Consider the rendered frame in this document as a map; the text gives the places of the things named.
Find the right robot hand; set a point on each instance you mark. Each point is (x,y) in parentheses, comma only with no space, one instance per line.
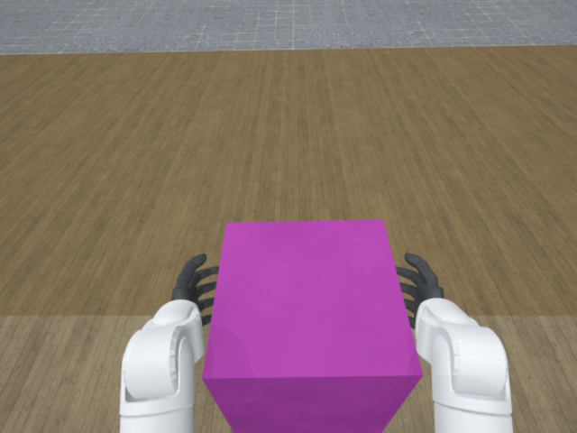
(426,284)

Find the left robot forearm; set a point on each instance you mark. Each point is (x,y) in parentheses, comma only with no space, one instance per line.
(157,382)

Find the carton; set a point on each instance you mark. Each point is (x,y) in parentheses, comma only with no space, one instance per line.
(309,330)

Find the right robot forearm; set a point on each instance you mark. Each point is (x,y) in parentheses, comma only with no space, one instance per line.
(470,382)

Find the left robot hand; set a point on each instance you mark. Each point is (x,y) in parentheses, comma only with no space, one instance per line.
(187,285)

